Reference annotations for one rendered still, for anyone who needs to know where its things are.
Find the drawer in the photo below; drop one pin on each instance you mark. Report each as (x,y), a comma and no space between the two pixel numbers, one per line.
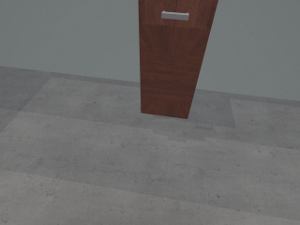
(198,12)

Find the handle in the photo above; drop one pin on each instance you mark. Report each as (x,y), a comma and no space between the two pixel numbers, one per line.
(174,15)

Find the cabinet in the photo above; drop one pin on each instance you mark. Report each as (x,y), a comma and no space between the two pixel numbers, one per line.
(171,58)

